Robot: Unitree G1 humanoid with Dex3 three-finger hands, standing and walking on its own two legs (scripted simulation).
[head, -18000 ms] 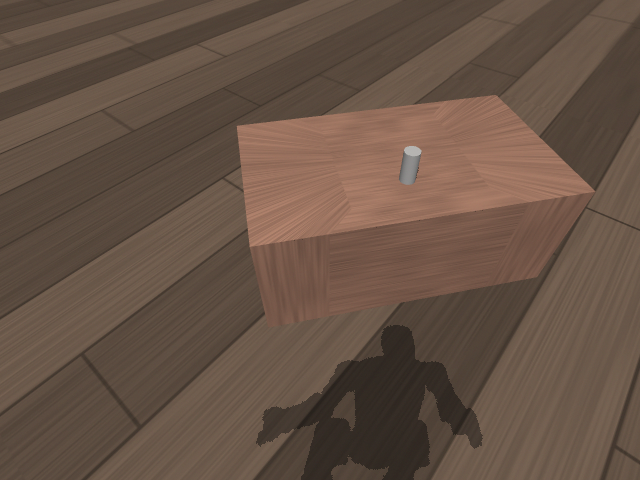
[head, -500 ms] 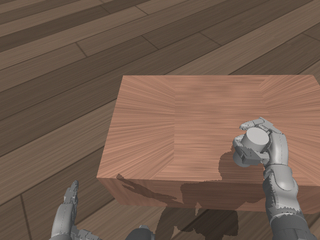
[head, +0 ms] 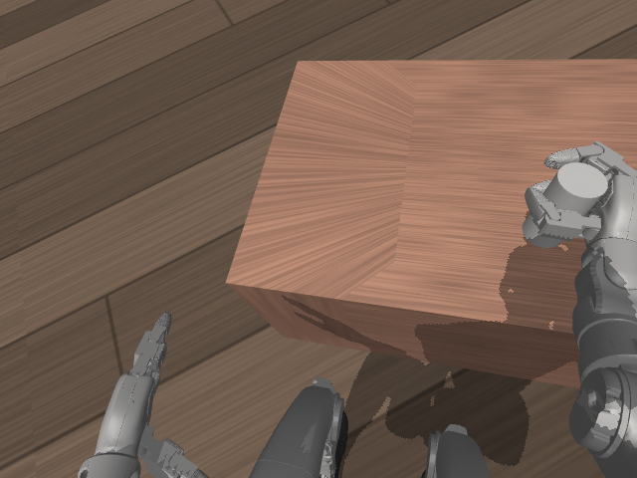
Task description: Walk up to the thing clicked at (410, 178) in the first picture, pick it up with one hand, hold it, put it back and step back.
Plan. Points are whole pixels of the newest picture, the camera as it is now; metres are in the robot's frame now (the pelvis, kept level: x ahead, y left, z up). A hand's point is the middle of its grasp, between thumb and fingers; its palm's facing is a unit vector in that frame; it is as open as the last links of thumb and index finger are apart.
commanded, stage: crouch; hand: right
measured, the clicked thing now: (560, 208) +0.49 -0.18 -0.01
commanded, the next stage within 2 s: lower in 0.58 s
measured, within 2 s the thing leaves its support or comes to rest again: rests again in 1.54 s
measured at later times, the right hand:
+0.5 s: hand (547, 193) +0.52 -0.18 -0.04, palm faces +0.12 +0.99 +0.02, open 7.1 cm
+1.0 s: hand (532, 206) +0.53 -0.17 -0.09, palm faces +0.13 +0.99 +0.02, open 7.1 cm
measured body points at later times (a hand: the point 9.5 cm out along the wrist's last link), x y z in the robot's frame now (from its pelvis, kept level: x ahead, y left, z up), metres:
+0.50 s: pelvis +0.00 +0.00 -0.03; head +0.17 -0.05 +0.38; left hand +0.16 +0.27 +0.02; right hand +0.51 -0.23 -0.04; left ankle +0.09 +0.14 -0.63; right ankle +0.01 -0.12 -0.63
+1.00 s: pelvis -0.01 +0.01 -0.06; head +0.19 -0.05 +0.34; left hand +0.16 +0.27 +0.02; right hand +0.52 -0.23 -0.08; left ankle +0.09 +0.14 -0.63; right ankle +0.01 -0.12 -0.63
